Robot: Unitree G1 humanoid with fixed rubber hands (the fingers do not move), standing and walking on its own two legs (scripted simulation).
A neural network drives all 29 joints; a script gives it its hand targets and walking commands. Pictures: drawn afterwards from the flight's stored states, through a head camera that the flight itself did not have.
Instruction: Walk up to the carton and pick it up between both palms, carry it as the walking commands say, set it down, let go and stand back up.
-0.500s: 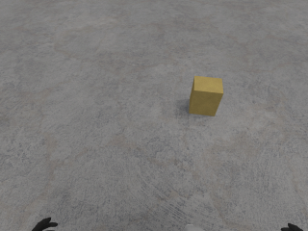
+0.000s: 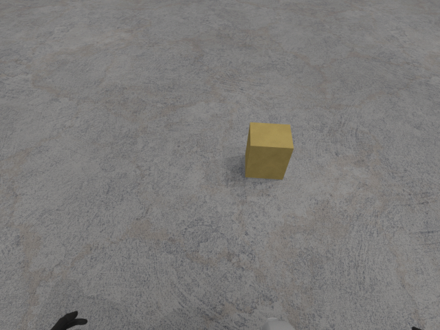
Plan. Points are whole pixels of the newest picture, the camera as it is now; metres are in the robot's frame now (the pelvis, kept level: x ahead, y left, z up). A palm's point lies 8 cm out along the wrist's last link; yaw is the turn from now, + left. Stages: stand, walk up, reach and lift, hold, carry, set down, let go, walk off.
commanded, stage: walk up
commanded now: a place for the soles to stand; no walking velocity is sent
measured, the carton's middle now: (266, 151) +1.07 -0.22 -0.63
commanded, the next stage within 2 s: none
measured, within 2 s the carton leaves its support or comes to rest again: neither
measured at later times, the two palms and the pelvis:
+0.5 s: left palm (96, 275) +0.24 +0.28 -0.10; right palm out of the picture +0.17 -0.38 -0.05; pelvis +0.12 -0.03 +0.00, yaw -4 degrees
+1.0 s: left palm (128, 225) +0.35 +0.24 -0.11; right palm out of the picture +0.26 -0.41 -0.06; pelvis +0.24 -0.07 +0.00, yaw -7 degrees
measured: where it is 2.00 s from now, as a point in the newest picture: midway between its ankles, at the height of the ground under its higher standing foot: (259, 277)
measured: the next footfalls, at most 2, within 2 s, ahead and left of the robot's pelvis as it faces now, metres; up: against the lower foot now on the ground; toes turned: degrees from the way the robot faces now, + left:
right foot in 0.04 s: +0.13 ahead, -0.16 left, +0.00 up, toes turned +2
left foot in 0.28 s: +0.15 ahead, +0.11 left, +0.00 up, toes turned +4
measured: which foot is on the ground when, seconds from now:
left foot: down 0.00-0.04, up 0.06-0.26, down 0.28-0.60, up 0.62-0.80, down 0.82-1.00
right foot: up 0.00-0.02, down 0.04-0.28, up 0.30-0.58, down 0.60-0.84, up 0.86-1.00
